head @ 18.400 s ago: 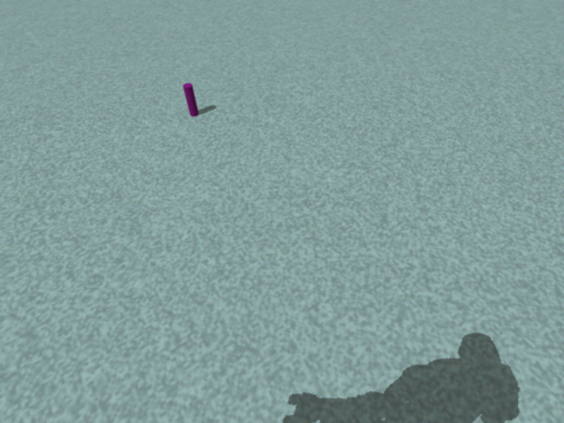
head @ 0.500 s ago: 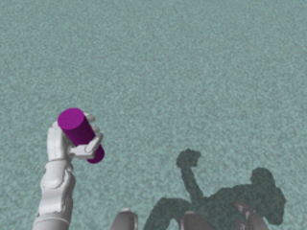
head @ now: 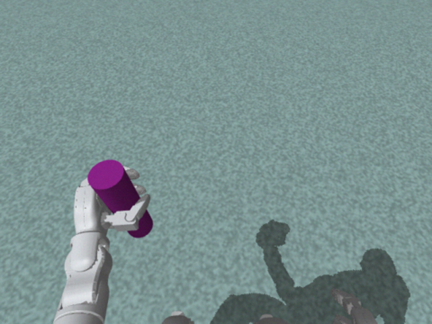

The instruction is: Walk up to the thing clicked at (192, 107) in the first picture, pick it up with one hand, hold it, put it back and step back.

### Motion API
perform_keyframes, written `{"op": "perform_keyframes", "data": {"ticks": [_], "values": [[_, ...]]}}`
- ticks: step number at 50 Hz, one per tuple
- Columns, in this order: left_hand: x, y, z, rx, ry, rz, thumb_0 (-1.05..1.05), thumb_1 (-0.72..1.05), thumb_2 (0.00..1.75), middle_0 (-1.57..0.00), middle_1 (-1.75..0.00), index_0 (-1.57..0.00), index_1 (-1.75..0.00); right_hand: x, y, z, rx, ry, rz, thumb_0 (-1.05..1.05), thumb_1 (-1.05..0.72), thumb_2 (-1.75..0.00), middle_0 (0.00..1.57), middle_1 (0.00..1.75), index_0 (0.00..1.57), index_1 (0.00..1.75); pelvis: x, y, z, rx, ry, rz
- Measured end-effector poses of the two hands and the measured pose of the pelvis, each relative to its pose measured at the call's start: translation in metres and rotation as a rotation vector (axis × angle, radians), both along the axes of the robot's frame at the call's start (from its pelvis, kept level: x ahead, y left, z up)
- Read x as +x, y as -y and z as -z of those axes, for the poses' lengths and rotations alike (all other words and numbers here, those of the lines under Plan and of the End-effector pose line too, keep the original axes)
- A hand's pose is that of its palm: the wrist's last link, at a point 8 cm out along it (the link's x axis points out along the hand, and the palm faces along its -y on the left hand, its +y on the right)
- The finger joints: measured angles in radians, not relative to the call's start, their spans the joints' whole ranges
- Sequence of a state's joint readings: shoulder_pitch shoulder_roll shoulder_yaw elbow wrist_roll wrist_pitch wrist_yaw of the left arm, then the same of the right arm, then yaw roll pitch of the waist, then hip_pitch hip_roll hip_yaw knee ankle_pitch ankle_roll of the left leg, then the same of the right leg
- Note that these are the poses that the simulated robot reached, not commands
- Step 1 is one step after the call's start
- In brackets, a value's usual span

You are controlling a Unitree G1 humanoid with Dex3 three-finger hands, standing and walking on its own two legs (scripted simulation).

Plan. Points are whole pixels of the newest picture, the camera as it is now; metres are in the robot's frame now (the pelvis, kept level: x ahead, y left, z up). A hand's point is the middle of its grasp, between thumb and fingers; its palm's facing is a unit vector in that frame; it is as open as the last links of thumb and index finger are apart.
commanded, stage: lift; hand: left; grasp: from the side
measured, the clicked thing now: (126, 204) +0.34 +0.18 +0.02
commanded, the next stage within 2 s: hold in 0.12 s
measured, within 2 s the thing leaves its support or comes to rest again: neither
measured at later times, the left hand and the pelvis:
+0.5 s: hand (123, 194) +0.34 +0.17 +0.06, palm faces +0.14 -0.99 -0.01, open 7.4 cm; pelvis +0.01 +0.01 +0.01, yaw +0 degrees
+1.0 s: hand (124, 192) +0.34 +0.17 +0.07, palm faces +0.13 -0.99 -0.01, open 7.4 cm; pelvis +0.00 +0.01 +0.02, yaw +0 degrees
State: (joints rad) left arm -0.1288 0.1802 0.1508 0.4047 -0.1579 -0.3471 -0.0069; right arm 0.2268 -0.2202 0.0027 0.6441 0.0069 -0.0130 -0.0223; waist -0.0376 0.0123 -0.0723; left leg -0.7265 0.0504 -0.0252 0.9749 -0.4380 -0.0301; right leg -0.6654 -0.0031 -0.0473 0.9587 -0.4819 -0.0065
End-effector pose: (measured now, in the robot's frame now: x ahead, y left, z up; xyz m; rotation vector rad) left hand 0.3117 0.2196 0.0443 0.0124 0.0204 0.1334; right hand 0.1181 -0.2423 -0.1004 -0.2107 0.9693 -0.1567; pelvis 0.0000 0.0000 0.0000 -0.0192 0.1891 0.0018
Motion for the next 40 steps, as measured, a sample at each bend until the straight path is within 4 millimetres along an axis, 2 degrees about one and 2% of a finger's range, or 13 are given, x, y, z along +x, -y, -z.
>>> {"op": "perform_keyframes", "data": {"ticks": [16,40], "values": [[0.004,-0.001,-0.012,-0.003,0.007,-0.002,-0.01,-0.1,1.12,-0.87,-1.08,-0.89,-1.1,0.002,-0.001,-0.01,0.001,-0.004,0.008,0.01,-0.92,-0.9,0.2,0.3,0.2,0.3,0.005,-0.003,-0.01,0.001,0.03,0.004],[-0.001,-0.002,-0.029,0.006,0.018,0.007,-0.01,-0.1,1.12,-0.87,-1.08,-0.89,-1.1,0.009,-0.012,-0.022,0.018,0.032,-0.005,0.01,-0.92,-0.9,0.2,0.3,0.2,0.3,0.005,-0.007,-0.02,0.002,0.076,0.003]]}}
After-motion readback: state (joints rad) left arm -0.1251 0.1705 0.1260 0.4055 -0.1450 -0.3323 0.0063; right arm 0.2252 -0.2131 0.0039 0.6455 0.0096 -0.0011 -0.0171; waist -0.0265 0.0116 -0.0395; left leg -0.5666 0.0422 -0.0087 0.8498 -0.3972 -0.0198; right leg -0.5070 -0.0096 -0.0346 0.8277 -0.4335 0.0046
